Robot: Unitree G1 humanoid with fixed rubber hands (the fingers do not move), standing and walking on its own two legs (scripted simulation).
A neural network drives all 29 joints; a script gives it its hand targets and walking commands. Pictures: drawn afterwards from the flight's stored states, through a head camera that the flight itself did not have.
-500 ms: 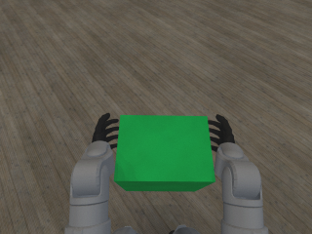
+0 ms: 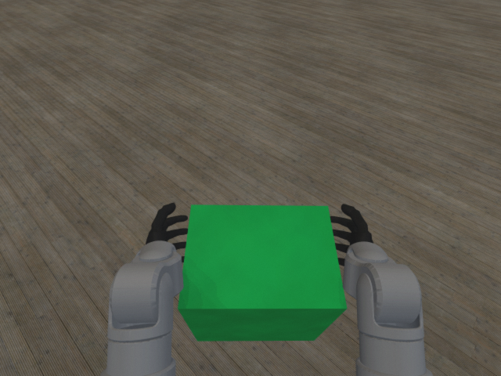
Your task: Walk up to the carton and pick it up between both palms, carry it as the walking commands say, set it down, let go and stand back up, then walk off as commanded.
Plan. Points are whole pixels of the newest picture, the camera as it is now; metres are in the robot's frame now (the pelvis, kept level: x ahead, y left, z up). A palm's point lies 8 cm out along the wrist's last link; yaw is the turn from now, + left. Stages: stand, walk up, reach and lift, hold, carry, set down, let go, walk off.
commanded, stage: carry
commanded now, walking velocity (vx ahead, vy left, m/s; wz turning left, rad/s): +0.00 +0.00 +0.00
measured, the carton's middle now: (257, 278) +0.28 +0.01 +0.03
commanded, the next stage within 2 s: none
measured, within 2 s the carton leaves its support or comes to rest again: neither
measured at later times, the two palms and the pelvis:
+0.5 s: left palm (164, 285) +0.22 +0.13 +0.11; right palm (381, 286) +0.22 -0.15 +0.12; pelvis -0.04 -0.01 +0.00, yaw -1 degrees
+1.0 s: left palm (164, 284) +0.22 +0.13 +0.11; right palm (380, 288) +0.22 -0.15 +0.11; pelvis -0.04 -0.01 +0.00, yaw -1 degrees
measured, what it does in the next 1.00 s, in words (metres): stands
